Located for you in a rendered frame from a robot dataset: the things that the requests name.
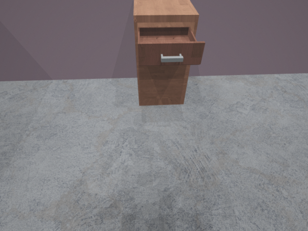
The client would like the cabinet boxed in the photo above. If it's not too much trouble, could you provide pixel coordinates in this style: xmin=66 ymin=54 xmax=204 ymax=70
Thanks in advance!
xmin=133 ymin=0 xmax=199 ymax=106

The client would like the drawer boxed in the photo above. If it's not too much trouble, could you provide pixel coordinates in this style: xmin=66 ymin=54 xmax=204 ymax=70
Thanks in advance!
xmin=138 ymin=27 xmax=205 ymax=66

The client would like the handle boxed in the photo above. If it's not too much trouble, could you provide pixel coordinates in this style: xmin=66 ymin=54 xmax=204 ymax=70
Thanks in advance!
xmin=161 ymin=54 xmax=183 ymax=62

